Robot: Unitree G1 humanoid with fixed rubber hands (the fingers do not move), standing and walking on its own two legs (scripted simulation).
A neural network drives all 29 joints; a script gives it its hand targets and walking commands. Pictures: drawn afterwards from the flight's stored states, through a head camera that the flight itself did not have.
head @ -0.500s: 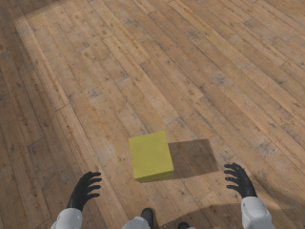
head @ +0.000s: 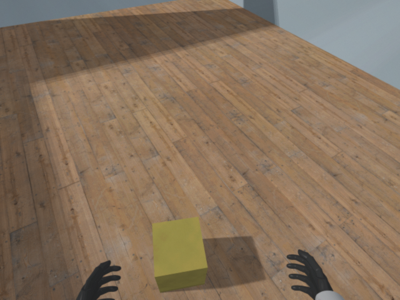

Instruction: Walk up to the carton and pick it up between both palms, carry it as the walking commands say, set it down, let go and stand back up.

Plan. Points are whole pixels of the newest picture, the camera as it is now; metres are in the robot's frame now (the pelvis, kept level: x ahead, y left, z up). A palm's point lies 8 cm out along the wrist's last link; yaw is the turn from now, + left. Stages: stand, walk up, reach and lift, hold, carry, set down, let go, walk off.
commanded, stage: let go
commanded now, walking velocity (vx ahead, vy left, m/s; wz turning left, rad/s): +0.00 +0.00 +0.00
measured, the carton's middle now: (179, 255) +0.42 +0.09 -0.65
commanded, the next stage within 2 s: stand in 0.20 s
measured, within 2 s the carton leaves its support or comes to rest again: neither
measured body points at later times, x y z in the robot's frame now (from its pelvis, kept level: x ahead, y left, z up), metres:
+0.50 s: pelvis +0.03 +0.04 +0.00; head -0.02 +0.07 +0.44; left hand +0.17 +0.32 -0.10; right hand +0.14 -0.25 -0.08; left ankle +0.02 +0.13 -0.74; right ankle -0.05 -0.08 -0.74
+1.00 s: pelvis +0.00 +0.04 +0.00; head -0.05 +0.05 +0.45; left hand +0.12 +0.33 -0.10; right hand +0.10 -0.26 -0.10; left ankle +0.02 +0.13 -0.74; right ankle -0.05 -0.08 -0.74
